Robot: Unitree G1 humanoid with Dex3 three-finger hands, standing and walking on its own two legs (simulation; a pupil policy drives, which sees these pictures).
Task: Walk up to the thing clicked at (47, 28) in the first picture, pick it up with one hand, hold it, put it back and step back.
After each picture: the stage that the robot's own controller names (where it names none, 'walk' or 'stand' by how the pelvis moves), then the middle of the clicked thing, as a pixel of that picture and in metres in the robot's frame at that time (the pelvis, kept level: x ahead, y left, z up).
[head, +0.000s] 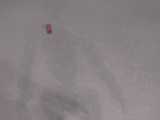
stand; (49, 29) +1.65 +0.44 -0.72
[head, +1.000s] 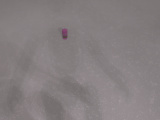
walk; (64, 34) +1.55 +0.18 -0.70
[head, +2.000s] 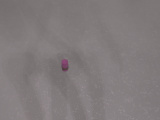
walk; (64, 65) +0.99 +0.16 -0.71
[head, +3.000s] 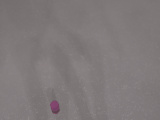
walk; (55, 107) +0.56 +0.21 -0.71
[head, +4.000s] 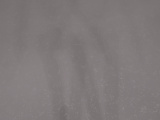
stand; out of the picture +0.36 +0.22 -0.70
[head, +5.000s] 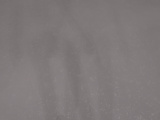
stand; out of the picture +0.34 +0.19 -0.72
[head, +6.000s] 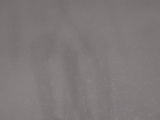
stand; out of the picture +0.33 +0.22 -0.73
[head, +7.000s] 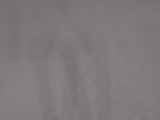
stand; out of the picture +0.32 +0.22 -0.73
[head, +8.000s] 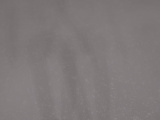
stand; out of the picture +0.31 +0.22 -0.73
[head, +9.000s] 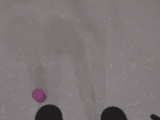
go down; (39, 95) +0.36 +0.23 -0.50
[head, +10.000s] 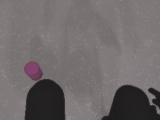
go down; (34, 71) +0.40 +0.26 -0.32
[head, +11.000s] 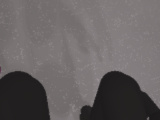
close in; out of the picture +0.36 +0.30 -0.23
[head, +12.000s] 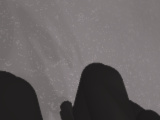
close; out of the picture +0.36 +0.30 -0.21
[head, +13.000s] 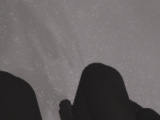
lift; out of the picture +0.35 +0.31 -0.21
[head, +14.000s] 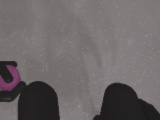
lift; (9, 81) +0.31 +0.26 -0.07
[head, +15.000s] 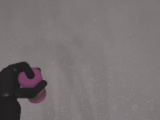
hold; (33, 86) +0.34 +0.17 +0.04
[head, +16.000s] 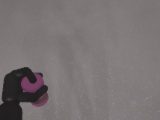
hold; (36, 90) +0.33 +0.18 -0.01
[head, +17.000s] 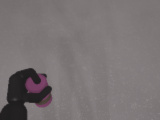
crouch; (40, 91) +0.33 +0.17 -0.01
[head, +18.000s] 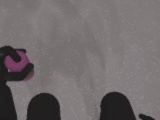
crouch; (21, 67) +0.39 +0.22 -0.09
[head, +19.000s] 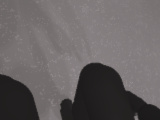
lower; out of the picture +0.37 +0.32 -0.22
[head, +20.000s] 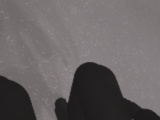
lower; out of the picture +0.38 +0.31 -0.22
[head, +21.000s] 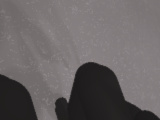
lower; out of the picture +0.38 +0.31 -0.22
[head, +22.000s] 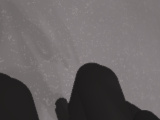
lower; out of the picture +0.37 +0.32 -0.22
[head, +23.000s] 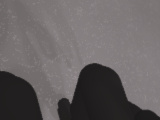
loosen; out of the picture +0.36 +0.30 -0.22
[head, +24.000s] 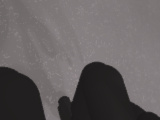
withdraw; out of the picture +0.36 +0.29 -0.22
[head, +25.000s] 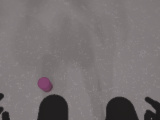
walk; (45, 85) +0.40 +0.23 -0.45
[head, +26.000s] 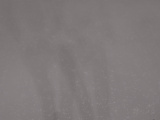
stand; out of the picture +0.34 +0.20 -0.66
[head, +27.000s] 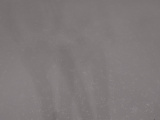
stand; out of the picture +0.35 +0.21 -0.67
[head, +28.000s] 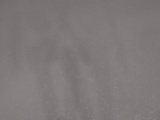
stand; out of the picture +0.37 +0.19 -0.72
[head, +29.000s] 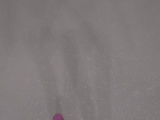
walk; out of the picture +0.39 +0.22 -0.68
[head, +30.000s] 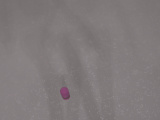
walk; (65, 93) +0.58 +0.19 -0.70
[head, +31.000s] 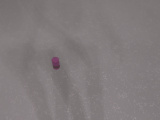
walk; (55, 63) +0.89 +0.25 -0.70
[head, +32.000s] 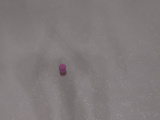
stand; (62, 70) +0.95 +0.21 -0.72
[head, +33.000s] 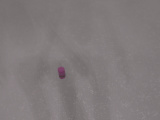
stand; (61, 72) +0.96 +0.23 -0.73
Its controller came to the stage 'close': yes
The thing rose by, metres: 0.70
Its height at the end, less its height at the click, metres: +0.00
